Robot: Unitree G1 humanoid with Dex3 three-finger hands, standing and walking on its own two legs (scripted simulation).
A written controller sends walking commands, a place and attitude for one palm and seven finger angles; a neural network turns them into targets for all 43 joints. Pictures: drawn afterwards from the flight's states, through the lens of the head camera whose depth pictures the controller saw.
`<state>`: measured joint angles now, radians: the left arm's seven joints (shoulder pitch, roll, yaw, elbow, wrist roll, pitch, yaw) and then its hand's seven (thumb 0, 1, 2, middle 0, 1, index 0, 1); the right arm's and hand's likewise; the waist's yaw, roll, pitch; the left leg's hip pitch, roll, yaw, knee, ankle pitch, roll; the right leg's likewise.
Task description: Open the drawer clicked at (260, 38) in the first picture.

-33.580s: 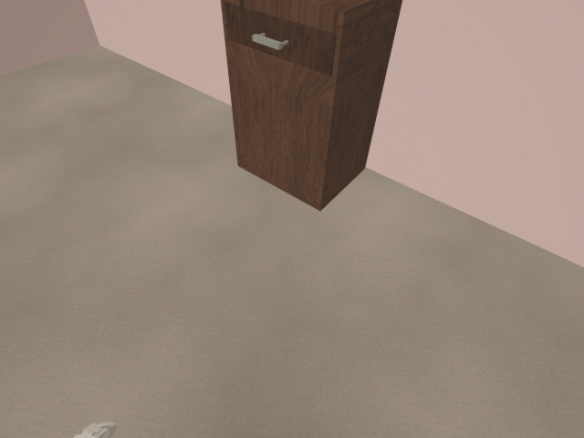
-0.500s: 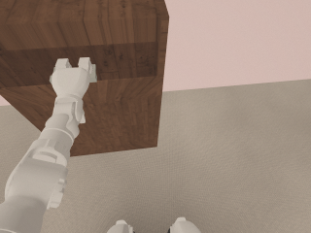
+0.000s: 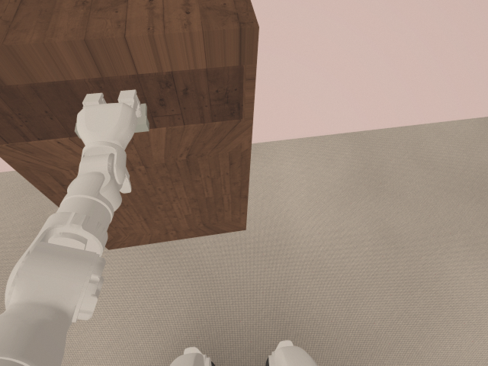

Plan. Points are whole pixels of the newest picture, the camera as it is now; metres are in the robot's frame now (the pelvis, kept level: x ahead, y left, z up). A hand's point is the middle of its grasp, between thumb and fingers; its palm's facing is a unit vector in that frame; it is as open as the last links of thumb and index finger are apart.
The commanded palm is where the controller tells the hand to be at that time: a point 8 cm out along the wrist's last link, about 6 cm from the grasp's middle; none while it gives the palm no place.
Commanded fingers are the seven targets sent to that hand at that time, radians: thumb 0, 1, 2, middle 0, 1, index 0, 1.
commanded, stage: lift the fingers back up to retry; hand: left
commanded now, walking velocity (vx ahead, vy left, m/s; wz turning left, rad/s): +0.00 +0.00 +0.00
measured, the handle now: (113, 119) +0.57 +0.22 +0.02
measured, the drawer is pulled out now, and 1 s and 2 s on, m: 0.00 0.00 0.00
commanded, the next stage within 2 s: re-aim the fingers above the handle in 0.56 s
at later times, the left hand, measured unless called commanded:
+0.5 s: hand (106, 124) +0.50 +0.20 +0.09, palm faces +0.00 -0.01 -1.00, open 13.8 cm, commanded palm +0.46 +0.20 +0.14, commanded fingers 0.00 -0.50 0.30 -0.30 -1.20 -0.30 -1.20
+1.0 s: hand (99, 137) +0.48 +0.21 +0.08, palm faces -0.06 +0.00 -1.00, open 13.8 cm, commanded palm +0.46 +0.20 +0.13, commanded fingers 0.00 -0.50 0.30 -0.30 -1.20 -0.30 -1.20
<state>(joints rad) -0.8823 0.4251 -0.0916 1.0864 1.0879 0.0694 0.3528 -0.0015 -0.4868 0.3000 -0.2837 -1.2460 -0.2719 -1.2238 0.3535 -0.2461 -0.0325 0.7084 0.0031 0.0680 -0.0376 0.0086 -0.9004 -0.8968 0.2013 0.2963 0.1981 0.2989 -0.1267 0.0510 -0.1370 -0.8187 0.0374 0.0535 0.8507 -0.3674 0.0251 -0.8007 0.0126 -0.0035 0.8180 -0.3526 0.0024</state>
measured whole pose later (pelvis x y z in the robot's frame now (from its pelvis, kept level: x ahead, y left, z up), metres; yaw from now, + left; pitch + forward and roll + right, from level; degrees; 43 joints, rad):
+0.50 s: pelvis +0.04 +0.00 +0.03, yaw +1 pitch +14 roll -1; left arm -0.76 0.38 -0.11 0.95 1.05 0.10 0.27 0.00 -0.49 0.30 -0.32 -1.20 -0.32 -1.20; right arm 0.30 -0.25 -0.05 0.73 0.02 0.08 -0.02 0.01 -0.90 -0.90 0.20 0.30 0.20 0.30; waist -0.07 0.07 -0.14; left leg -0.56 0.03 0.05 0.67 -0.35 0.02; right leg -0.54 0.01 -0.01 0.64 -0.34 0.00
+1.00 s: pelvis +0.03 -0.01 +0.03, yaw +2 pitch +12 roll +0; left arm -0.75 0.41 -0.14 0.94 1.04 0.05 0.23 0.00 -0.49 0.30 -0.32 -1.20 -0.32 -1.20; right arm 0.28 -0.26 -0.06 0.74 0.01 0.08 -0.03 0.01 -0.90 -0.90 0.20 0.30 0.20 0.30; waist -0.06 0.05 -0.10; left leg -0.53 0.03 0.02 0.65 -0.32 0.00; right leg -0.51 0.01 -0.03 0.63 -0.33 -0.02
